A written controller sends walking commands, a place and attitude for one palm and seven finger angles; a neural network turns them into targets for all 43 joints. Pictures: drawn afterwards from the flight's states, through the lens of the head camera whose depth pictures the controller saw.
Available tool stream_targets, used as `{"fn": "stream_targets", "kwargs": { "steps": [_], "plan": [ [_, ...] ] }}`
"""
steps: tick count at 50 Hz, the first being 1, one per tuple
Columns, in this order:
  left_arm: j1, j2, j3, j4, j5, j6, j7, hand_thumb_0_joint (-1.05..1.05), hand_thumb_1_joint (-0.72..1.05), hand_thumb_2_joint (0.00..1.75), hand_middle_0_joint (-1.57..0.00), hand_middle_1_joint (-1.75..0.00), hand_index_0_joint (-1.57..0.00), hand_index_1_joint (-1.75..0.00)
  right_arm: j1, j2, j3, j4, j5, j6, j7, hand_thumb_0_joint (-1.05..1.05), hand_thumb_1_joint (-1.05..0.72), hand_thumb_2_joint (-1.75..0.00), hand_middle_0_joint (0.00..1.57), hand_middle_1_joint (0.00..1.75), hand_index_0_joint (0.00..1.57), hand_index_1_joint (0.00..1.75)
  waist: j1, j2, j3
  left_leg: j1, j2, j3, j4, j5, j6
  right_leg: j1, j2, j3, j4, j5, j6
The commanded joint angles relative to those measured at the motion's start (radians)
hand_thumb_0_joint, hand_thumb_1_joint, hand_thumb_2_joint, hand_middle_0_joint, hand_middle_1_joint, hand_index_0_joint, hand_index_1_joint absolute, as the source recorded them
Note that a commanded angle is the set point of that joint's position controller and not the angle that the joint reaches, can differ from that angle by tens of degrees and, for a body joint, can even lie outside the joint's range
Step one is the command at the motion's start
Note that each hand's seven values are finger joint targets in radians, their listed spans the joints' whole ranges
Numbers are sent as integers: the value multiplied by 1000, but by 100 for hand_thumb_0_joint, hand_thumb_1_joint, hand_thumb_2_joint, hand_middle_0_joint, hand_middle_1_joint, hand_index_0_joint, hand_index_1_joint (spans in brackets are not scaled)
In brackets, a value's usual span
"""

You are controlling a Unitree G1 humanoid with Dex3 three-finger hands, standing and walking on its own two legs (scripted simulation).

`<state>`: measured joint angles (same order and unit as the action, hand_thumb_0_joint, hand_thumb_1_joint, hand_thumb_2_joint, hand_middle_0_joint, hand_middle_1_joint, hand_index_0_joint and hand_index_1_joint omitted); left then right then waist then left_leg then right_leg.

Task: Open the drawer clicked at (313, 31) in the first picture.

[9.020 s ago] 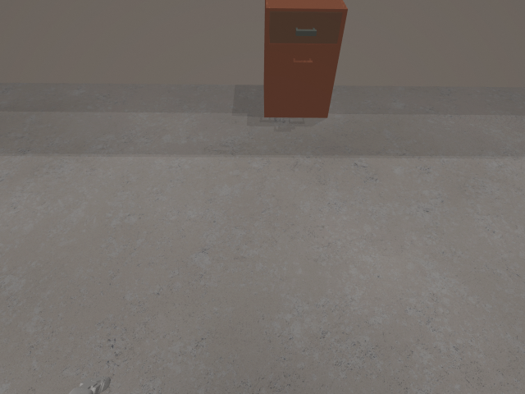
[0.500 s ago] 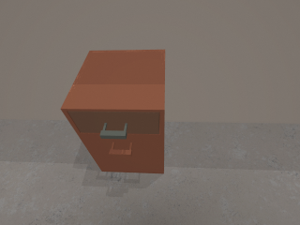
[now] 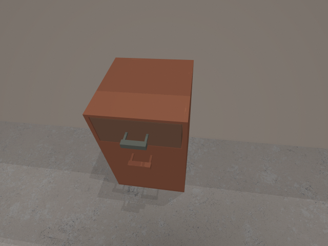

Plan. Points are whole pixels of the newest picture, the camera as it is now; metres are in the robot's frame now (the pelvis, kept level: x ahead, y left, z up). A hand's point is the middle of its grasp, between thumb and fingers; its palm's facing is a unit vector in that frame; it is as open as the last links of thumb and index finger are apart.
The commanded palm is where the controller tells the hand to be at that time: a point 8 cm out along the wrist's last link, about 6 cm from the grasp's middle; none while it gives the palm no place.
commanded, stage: come to a stop and stand still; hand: left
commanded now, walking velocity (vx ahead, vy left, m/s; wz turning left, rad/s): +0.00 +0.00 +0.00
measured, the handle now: (135, 140) +0.55 +0.20 -0.20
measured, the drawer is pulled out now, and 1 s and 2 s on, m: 0.00 0.00 0.00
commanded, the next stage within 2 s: look again from close up in 0.78 s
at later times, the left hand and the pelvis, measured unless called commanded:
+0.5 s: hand out of the picture +0.01 +0.22 -0.18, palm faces +0.04 -0.99 -0.16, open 7.4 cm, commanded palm none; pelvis +0.03 +0.06 -0.01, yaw -1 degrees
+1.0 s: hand out of the picture +0.00 +0.23 -0.19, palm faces +0.02 -0.99 -0.16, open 7.4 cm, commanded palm none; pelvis +0.02 +0.07 -0.01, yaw +0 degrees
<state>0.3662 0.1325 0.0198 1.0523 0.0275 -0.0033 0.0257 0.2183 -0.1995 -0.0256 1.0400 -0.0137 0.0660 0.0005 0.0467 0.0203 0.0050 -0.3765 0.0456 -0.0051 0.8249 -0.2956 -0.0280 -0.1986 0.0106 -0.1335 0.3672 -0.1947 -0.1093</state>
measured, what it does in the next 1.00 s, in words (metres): steps on the spot: left foot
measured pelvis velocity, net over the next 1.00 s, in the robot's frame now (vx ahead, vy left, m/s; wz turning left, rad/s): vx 0.02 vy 0.07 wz -0.01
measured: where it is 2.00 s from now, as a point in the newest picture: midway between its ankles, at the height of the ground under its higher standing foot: outside the picture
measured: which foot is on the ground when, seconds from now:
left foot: up 0.00-0.14, down 0.16-1.00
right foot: down 0.00-1.00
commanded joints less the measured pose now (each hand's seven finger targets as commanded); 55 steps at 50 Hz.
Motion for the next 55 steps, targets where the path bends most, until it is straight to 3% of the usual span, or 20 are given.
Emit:
{"fn": "stream_targets", "kwargs": {
  "steps": [1,4,6,8,9,10,11,12,15,20,23,36,43,44,45,46,47,49,51,55],
  "plan": [
    [50,166,29,-37,3,-24,5,0,90,90,-20,-30,-20,-30,34,-25,2,-33,-1,-37,-1,0,-90,-90,20,30,20,30,-7,-126,46,4,-5,36,-146,-46,12,-1,-259,285,-211,-159,-47],
    [46,162,26,-20,1,-22,4,0,90,90,-20,-30,-20,-30,83,-6,13,-12,0,-51,-9,0,-90,-90,20,30,20,30,-25,-119,33,123,-8,52,-288,-18,20,-45,-238,253,-175,-165,-41],
    [23,144,19,-13,-5,-17,5,0,90,90,-20,-30,-20,-30,151,3,23,21,1,-64,-14,0,-90,-90,20,30,20,30,-50,-86,36,245,-2,47,-448,64,31,-110,-177,199,-117,-190,7],
    [46,81,4,-7,-11,-15,6,0,90,90,-20,-30,-20,-30,167,-30,25,30,-3,-84,-25,0,-90,-90,20,30,20,30,-29,40,33,222,97,-46,-505,165,66,-80,-108,145,-25,-72,51],
    [55,66,1,-7,-8,-15,9,0,90,90,-20,-30,-20,-30,167,-45,24,23,-4,-86,-28,0,-90,-90,20,30,20,30,-18,38,41,185,138,-61,-502,211,80,-55,-93,122,-1,-49,57],
    [68,54,-1,-2,-7,-21,11,0,90,90,-20,-30,-20,-30,168,-54,28,23,-6,-87,-33,0,-90,-90,20,30,20,30,-13,21,21,178,143,-38,-477,262,83,-23,-92,120,5,-4,57],
    [55,68,-1,22,-12,-21,8,0,90,90,-20,-30,-20,-30,159,-32,36,43,-4,-94,-37,0,-90,-90,20,30,20,30,-13,79,9,162,118,-35,-493,296,77,39,-102,106,12,59,63],
    [52,78,-1,31,-14,-20,6,0,90,90,-20,-30,-20,-30,154,-25,41,44,-1,-96,-39,0,-90,-90,20,30,20,30,-10,90,17,153,104,-26,-498,309,72,67,-109,106,19,91,64],
    [63,81,-4,48,-14,-22,7,0,90,90,-20,-30,-20,-30,168,-19,47,49,2,-98,-45,0,-90,-90,20,30,20,30,-12,52,35,166,90,-10,-484,342,65,87,-120,113,22,160,59],
    [58,66,-9,60,-16,-17,10,0,90,90,-20,-30,-20,-30,207,-12,50,66,4,-98,-50,0,-90,-90,20,30,20,30,-18,-1,78,159,84,-21,-499,335,69,92,-120,106,23,155,61],
    [60,53,-10,68,-17,-13,12,0,90,90,-20,-30,-20,-30,222,-3,50,75,3,-97,-53,0,-90,-90,20,30,20,30,-21,7,108,161,82,-21,-509,316,72,72,-116,108,21,123,63],
    [69,28,-7,69,-15,-13,19,0,90,90,-20,-30,-20,-30,259,14,44,86,5,-104,-56,0,-90,-90,20,30,20,30,-32,-32,80,211,76,-23,-501,387,84,73,-116,103,37,144,70],
    [82,19,-9,76,-15,-11,21,0,90,90,-20,-30,-20,-30,255,21,44,89,6,-104,-57,0,-90,-90,20,30,20,30,-34,-7,100,212,70,-21,-503,373,85,63,-118,107,31,140,70],
    [-4,226,-16,-26,-15,-30,18,0,90,90,-20,-30,-20,-30,150,-123,21,-19,18,-100,-33,0,-90,-90,20,30,20,30,-55,-109,182,171,23,-54,-486,430,50,-54,-70,114,83,191,62],
    [22,110,-4,-15,-13,-30,23,0,90,90,-20,-30,-20,-30,194,-90,3,-33,-6,-123,-47,0,-90,-90,20,30,20,30,-52,-9,86,168,75,-59,-427,544,43,-9,-106,109,134,104,66],
    [25,92,-2,-1,-14,-29,23,0,90,90,-20,-30,-20,-30,218,-62,0,-11,-8,-130,-58,0,-90,-90,20,30,20,30,-58,62,-6,220,78,-62,-414,700,41,28,-108,100,163,180,55],
    [64,60,-21,1,-17,-30,28,0,90,90,-20,-30,-20,-30,219,-42,12,1,-3,-127,-60,0,-90,-90,20,30,20,30,-44,94,-49,258,88,-53,-395,704,44,46,-107,106,130,171,50],
    [87,79,-18,4,-12,-31,30,0,90,90,-20,-30,-20,-30,200,-28,16,-15,3,-112,-54,0,-90,-90,20,30,20,30,-42,33,-66,224,63,-33,-346,475,62,79,-124,130,98,254,50],
    [61,82,-12,-2,-11,-26,28,0,90,90,-20,-30,-20,-30,180,-25,11,-30,6,-92,-50,0,-90,-90,20,30,20,30,-57,-26,-7,161,41,-22,-359,213,65,58,-149,150,79,256,52],
    [29,90,-16,-18,-11,-22,26,0,90,90,-20,-30,-20,-30,167,-35,15,-24,3,-79,-39,0,-90,-90,20,30,20,30,-63,-28,62,140,49,-24,-391,165,69,14,-132,150,62,174,59]
  ]
}}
